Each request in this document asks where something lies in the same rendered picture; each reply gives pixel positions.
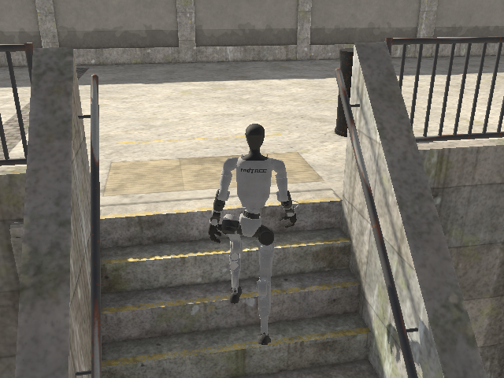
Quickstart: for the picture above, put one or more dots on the robot left hand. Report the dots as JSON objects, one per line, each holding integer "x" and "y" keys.
{"x": 213, "y": 230}

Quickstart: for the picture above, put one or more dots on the robot right hand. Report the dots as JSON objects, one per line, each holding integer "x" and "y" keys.
{"x": 292, "y": 219}

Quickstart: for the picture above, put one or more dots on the robot right forearm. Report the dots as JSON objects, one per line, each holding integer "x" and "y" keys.
{"x": 288, "y": 207}

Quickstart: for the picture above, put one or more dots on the robot left forearm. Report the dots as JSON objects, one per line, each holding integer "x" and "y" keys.
{"x": 218, "y": 206}

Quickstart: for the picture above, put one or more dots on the robot right thigh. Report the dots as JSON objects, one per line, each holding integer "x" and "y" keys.
{"x": 266, "y": 251}

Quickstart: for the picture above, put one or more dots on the left robot upper arm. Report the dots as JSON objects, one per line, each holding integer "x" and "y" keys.
{"x": 226, "y": 177}

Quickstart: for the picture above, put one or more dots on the right robot upper arm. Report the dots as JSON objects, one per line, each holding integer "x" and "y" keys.
{"x": 281, "y": 179}

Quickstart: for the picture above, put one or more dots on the humanoid robot torso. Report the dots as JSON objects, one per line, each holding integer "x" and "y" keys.
{"x": 253, "y": 189}

